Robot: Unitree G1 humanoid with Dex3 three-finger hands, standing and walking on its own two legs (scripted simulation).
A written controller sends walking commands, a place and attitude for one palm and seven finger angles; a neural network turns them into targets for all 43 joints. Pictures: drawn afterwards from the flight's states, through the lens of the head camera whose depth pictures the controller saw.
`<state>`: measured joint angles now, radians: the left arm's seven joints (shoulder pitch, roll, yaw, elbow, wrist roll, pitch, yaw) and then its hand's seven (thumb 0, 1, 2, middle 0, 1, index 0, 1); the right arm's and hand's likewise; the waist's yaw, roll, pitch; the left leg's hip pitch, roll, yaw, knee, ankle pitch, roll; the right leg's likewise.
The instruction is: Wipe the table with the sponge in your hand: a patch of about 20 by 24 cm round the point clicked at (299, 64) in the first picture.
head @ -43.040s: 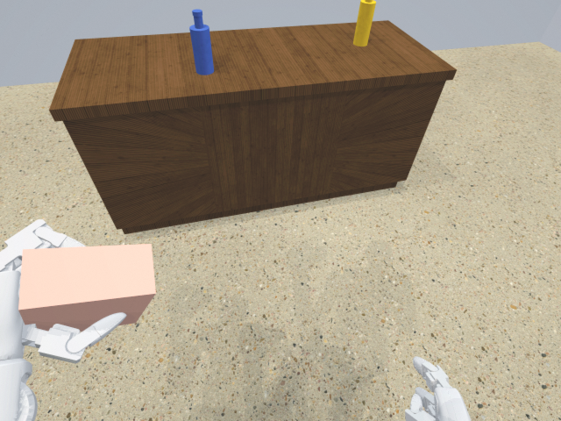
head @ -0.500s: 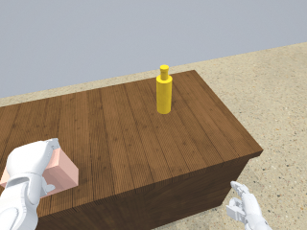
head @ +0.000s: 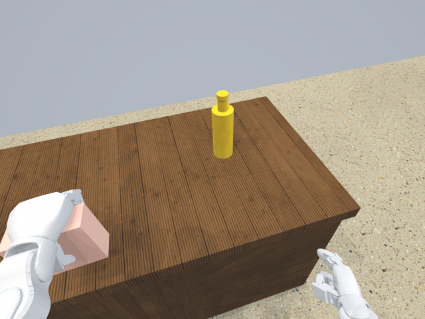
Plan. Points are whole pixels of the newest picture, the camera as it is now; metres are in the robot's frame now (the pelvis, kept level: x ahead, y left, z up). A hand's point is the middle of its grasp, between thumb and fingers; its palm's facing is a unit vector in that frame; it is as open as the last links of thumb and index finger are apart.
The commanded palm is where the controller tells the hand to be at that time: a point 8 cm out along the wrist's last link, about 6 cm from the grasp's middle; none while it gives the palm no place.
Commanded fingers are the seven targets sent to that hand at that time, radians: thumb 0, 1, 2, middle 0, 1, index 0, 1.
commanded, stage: bring the sponge back beside the body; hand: left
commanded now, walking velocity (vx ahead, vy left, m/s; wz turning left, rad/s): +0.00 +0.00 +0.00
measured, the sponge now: (65, 246) +0.19 +0.33 +0.04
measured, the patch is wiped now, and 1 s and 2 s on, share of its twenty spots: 1.00 1.00 1.00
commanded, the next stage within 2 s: step back with the hand held close in 1.52 s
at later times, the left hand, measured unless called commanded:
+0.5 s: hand (63, 233) +0.19 +0.30 +0.09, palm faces +0.04 -0.10 -0.99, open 9.5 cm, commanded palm +0.16 +0.30 +0.16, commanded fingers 0.00 0.10 1.30 -1.20 -1.60 -1.20 -1.60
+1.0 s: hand (69, 240) +0.17 +0.28 +0.10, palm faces +0.09 -0.12 -0.99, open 9.5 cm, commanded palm +0.14 +0.27 +0.17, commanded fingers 0.00 0.10 1.30 -1.20 -1.60 -1.20 -1.60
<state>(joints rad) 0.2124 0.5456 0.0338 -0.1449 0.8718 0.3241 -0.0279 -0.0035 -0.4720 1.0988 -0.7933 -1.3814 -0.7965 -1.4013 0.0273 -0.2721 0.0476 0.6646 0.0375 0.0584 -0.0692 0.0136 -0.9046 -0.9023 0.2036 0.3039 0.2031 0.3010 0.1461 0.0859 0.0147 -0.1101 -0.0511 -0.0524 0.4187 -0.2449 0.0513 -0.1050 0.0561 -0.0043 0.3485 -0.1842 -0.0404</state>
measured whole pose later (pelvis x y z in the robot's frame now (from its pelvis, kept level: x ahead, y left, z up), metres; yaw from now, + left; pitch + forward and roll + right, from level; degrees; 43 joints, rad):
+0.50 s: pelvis +0.00 -0.01 +0.00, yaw +0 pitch -4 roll -1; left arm 0.25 0.54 0.03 -0.23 0.86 0.37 -0.01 0.00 -0.47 1.10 -0.79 -1.38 -0.80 -1.40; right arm 0.02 -0.27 0.05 0.66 0.04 0.06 -0.06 0.01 -0.90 -0.90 0.20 0.30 0.20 0.30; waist 0.15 0.09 0.00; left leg -0.10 -0.04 -0.05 0.42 -0.25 0.04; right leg -0.10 0.07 0.00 0.36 -0.19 -0.05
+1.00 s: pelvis -0.02 -0.02 +0.00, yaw -1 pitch -6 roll -1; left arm 0.28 0.51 -0.02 -0.31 0.86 0.42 -0.01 0.00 -0.47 1.10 -0.79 -1.38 -0.80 -1.40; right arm 0.00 -0.26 0.06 0.66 0.04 0.06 -0.04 0.01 -0.90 -0.90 0.20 0.30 0.20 0.30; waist 0.15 0.11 0.00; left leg -0.08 -0.03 -0.04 0.42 -0.23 0.03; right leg -0.09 0.07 0.01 0.37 -0.17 -0.06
